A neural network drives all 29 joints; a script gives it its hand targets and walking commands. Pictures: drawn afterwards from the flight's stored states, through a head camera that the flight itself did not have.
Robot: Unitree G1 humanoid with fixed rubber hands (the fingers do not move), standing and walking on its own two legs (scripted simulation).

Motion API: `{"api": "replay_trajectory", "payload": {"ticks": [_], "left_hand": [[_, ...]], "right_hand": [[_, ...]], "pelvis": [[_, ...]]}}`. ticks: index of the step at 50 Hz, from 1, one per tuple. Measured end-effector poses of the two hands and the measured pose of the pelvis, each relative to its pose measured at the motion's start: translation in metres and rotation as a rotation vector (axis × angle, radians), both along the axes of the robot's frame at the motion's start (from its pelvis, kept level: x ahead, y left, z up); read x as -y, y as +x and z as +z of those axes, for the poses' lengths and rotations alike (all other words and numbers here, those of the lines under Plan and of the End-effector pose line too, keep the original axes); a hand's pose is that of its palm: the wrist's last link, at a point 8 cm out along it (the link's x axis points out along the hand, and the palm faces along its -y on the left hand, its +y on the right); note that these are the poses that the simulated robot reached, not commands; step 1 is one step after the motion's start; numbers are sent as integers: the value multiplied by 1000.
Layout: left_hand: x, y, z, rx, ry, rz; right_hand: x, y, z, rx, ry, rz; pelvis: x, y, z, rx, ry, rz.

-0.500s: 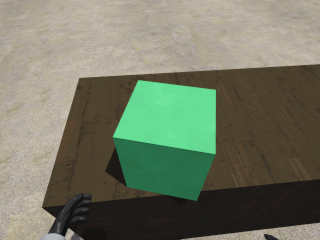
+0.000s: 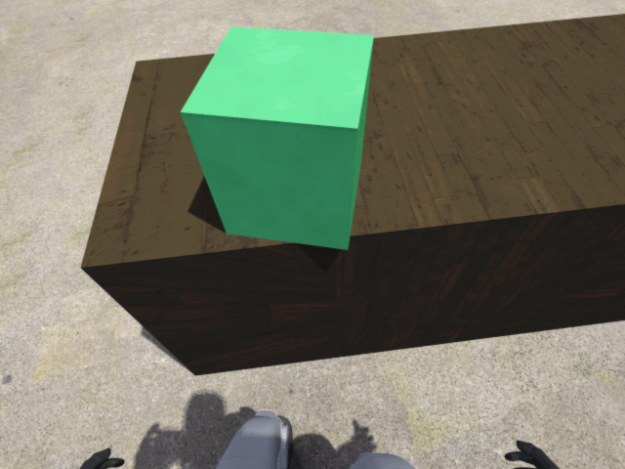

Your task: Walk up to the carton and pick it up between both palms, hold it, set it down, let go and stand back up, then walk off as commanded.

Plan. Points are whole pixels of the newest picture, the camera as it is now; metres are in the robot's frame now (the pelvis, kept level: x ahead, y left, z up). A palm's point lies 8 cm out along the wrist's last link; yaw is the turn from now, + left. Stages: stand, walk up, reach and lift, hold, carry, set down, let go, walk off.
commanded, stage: walk off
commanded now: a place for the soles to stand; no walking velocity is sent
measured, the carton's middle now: (292, 144) +0.57 +0.03 +0.06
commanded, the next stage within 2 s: none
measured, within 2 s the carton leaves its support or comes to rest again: neither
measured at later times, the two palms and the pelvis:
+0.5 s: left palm out of the picture -0.06 +0.28 -0.04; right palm out of the picture -0.09 -0.33 -0.10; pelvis -0.17 -0.02 +0.02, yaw +1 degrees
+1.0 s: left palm out of the picture -0.31 +0.36 -0.05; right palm out of the picture -0.34 -0.27 -0.05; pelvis -0.36 +0.04 +0.05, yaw +1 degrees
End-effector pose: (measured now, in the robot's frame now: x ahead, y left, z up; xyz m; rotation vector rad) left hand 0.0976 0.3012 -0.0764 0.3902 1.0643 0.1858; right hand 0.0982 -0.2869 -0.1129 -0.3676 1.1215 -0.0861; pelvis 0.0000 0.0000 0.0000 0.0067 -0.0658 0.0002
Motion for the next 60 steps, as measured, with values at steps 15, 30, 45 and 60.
{"api": "replay_trajectory", "payload": {"ticks": [15,30,45,60], "left_hand": [[20,-108,44,21,72,25],[6,-180,28,161,0,10],[-38,-334,15,6,-64,8],[-98,-490,12,2,9,211]], "right_hand": [[49,-120,9,-123,-27,17],[32,-253,14,-96,-58,-16],[-10,-438,70,-138,-121,-147],[-74,-404,44,68,-2,28]], "pelvis": [[27,-102,25,-24,75,30],[2,-211,12,75,33,29],[-35,-331,44,-9,-63,-10],[-73,-374,29,28,-25,14]]}}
